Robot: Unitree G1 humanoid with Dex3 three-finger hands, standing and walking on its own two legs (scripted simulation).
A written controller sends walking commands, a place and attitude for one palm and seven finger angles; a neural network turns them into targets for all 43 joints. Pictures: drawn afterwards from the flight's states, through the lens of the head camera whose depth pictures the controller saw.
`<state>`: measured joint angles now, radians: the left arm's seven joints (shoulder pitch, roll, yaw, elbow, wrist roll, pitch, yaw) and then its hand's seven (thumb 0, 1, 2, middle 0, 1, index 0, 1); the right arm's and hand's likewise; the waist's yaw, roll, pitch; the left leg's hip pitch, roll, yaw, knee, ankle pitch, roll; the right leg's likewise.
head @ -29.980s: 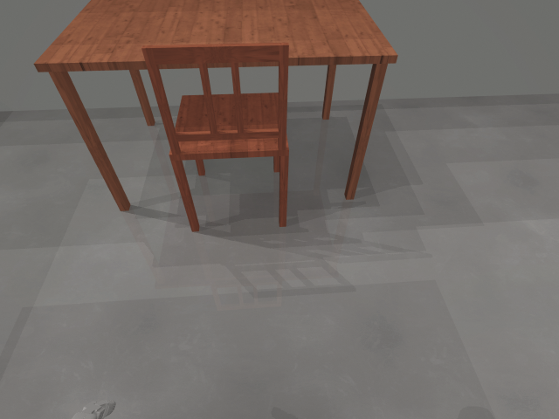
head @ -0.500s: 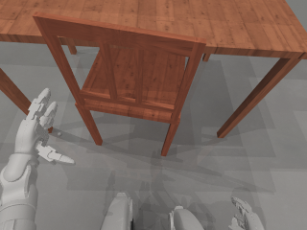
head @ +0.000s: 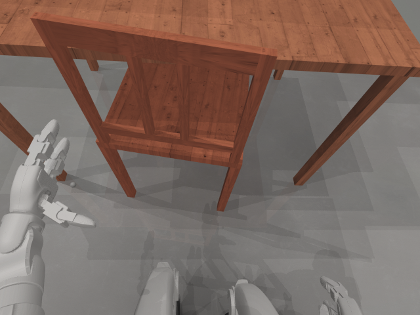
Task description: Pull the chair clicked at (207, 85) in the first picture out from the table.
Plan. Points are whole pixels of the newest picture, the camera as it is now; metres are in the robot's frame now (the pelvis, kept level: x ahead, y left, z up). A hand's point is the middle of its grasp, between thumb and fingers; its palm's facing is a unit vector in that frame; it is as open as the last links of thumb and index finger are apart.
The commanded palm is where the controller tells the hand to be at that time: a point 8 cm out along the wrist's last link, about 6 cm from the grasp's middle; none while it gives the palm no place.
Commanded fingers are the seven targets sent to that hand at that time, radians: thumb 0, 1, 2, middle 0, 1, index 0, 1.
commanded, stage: aim the fingers beside a spindle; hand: left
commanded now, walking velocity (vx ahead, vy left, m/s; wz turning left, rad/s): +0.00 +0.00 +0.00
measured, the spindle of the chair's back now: (143, 99) +0.56 +0.16 +0.01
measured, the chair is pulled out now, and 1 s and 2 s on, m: -0.05 -0.05 -0.05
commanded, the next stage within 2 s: push the fingers through the gap in 0.78 s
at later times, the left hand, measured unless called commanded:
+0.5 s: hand (65, 178) +0.35 +0.27 +0.03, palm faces +0.03 -1.00 -0.06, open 16.9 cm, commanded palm +0.32 +0.31 +0.03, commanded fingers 0.00 -0.50 0.30 -0.06 -0.08 -0.06 -0.08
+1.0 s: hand (67, 180) +0.35 +0.26 +0.02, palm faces +0.02 -1.00 -0.04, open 16.9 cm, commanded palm +0.33 +0.31 +0.03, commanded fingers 0.00 -0.50 0.30 -0.06 -0.08 -0.06 -0.08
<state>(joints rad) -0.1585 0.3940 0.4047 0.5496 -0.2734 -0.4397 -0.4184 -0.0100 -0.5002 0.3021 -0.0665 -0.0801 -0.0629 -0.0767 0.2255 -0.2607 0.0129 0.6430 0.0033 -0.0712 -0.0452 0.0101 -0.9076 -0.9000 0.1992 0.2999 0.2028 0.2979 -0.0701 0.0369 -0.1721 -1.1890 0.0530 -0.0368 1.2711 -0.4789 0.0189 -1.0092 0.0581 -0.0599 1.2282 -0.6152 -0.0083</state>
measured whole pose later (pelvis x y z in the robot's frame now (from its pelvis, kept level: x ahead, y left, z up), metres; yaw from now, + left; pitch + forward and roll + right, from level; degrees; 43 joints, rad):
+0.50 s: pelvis +0.00 +0.01 +0.00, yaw +0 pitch +23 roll -5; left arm -0.19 0.41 0.40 0.55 -0.27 -0.42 -0.39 -0.01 -0.50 0.30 -0.07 -0.08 -0.06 -0.08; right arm 0.21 -0.24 0.03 0.62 0.00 -0.07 -0.04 0.01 -0.91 -0.90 0.20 0.30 0.20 0.30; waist -0.08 0.04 -0.18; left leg -1.19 0.05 -0.03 1.26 -0.47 0.03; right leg -1.00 0.05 -0.05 1.21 -0.60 0.01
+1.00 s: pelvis +0.00 +0.01 +0.00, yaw +0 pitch +22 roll -6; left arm -0.20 0.41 0.39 0.57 -0.26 -0.41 -0.39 -0.01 -0.50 0.30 -0.07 -0.08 -0.06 -0.08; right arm 0.21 -0.25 0.03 0.62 0.00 -0.06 -0.04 0.01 -0.91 -0.90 0.20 0.30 0.20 0.30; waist -0.07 0.04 -0.18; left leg -1.19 0.05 -0.03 1.26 -0.47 0.03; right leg -1.00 0.05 -0.06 1.21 -0.60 0.01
